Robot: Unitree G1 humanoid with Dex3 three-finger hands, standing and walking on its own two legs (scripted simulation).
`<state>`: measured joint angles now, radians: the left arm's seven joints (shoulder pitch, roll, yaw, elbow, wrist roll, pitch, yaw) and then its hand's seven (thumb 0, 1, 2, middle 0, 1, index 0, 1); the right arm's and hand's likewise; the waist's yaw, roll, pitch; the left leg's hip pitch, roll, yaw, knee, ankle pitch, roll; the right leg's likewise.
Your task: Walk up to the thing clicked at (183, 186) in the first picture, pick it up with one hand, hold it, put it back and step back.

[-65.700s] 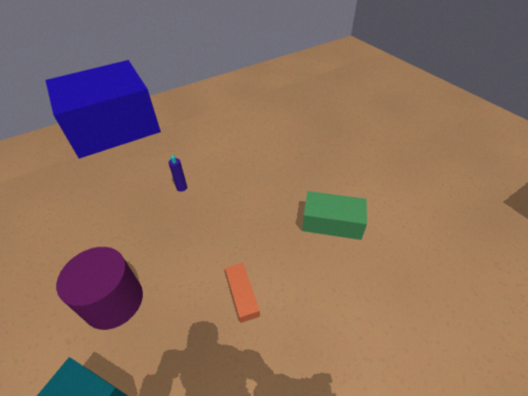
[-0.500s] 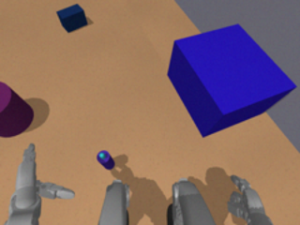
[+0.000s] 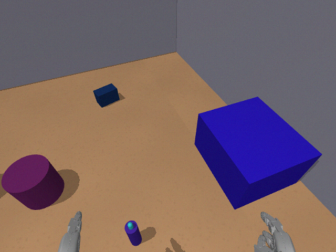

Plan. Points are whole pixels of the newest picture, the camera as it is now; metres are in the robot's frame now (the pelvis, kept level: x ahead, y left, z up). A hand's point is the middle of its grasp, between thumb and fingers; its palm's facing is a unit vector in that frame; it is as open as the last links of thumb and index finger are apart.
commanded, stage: home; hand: left
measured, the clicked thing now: (133, 232) +0.37 +0.19 -0.60
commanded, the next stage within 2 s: stand in 1.68 s
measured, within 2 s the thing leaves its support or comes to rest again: neither
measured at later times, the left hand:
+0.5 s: hand out of the picture +0.16 +0.17 -0.05, palm faces +0.11 -0.95 -0.28, open 17.6 cm
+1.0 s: hand out of the picture +0.16 +0.17 -0.05, palm faces +0.11 -0.95 -0.28, open 17.6 cm
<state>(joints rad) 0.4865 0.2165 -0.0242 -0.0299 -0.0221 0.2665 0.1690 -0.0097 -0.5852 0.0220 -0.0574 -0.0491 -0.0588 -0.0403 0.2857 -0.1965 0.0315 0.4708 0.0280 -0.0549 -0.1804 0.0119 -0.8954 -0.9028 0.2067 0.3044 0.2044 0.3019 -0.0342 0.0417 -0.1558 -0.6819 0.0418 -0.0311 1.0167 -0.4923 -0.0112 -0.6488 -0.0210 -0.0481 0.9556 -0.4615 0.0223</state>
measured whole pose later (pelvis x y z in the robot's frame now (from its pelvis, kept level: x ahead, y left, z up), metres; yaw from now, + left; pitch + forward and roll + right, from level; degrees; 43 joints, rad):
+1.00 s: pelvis -0.01 -0.01 +0.01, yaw +0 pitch +7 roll -2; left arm 0.46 0.20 -0.01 0.02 -0.01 0.25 0.14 -0.01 -0.57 0.03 -0.06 -0.05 -0.06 -0.05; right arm 0.27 -0.21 0.02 0.52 0.01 -0.14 -0.18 0.01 -0.90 -0.90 0.21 0.30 0.20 0.30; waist -0.02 0.03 -0.10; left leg -0.62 0.04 -0.03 0.96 -0.46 -0.02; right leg -0.59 -0.02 -0.05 0.91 -0.44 0.01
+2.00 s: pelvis +0.00 +0.00 +0.01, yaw +0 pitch +7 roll -2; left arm 0.46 0.20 -0.01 0.01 -0.01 0.25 0.14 -0.01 -0.26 0.34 -0.16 -0.21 -0.16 -0.21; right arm 0.28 -0.20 0.03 0.53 0.01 -0.14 -0.18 0.01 -0.90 -0.90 0.21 0.30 0.20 0.30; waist -0.02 0.03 -0.10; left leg -0.61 0.04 -0.03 0.96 -0.46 -0.01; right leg -0.58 -0.02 -0.05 0.90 -0.43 0.02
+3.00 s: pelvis -0.02 +0.00 +0.07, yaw +0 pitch -5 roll +0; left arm 0.16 0.32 0.00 1.14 0.02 -0.01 0.02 0.01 0.90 0.89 -0.21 -0.30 -0.21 -0.30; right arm 0.15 -0.32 -0.02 1.13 -0.02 0.01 0.00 0.01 -0.90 -0.90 0.20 0.30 0.20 0.30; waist 0.00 0.01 0.05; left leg -0.13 0.00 0.01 0.37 -0.16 0.00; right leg -0.14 -0.06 -0.02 0.40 -0.17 0.03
